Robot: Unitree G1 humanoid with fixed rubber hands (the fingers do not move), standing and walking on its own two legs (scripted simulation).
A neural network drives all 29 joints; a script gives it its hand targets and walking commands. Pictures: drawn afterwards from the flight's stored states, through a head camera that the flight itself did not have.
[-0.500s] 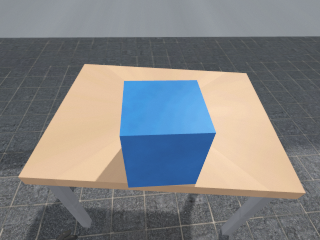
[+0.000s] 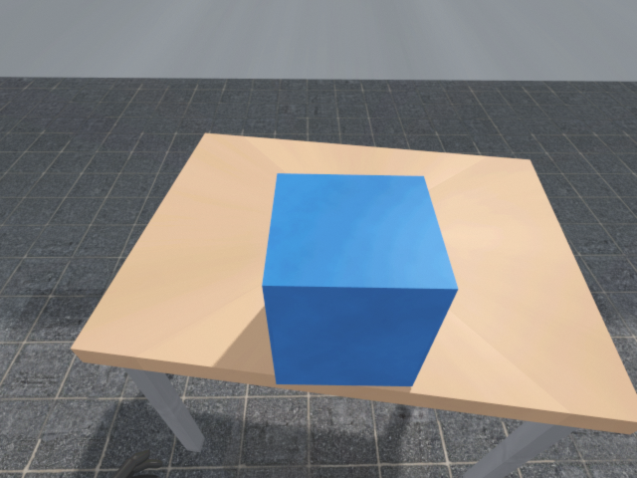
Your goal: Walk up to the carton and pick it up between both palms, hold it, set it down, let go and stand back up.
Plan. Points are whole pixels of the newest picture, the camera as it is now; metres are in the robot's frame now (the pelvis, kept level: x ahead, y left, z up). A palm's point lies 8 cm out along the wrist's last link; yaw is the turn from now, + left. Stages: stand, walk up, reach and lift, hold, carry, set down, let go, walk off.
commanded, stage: walk up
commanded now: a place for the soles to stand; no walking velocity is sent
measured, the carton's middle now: (347, 284) +0.41 -0.02 +0.02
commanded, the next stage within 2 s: reach and lift in 0.50 s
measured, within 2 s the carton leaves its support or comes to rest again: neither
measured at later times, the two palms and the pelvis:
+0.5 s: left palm out of the picture +0.10 +0.29 -0.09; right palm out of the picture +0.13 -0.26 -0.08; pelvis +0.01 +0.00 +0.00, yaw +3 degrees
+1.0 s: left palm (138, 447) +0.19 +0.24 -0.05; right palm out of the picture +0.18 -0.25 -0.04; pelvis +0.02 -0.02 +0.02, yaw -5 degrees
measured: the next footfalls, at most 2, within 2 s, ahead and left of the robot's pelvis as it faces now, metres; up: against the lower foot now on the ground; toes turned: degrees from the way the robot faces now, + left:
none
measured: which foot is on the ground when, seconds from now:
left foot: down 0.00-1.00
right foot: down 0.00-1.00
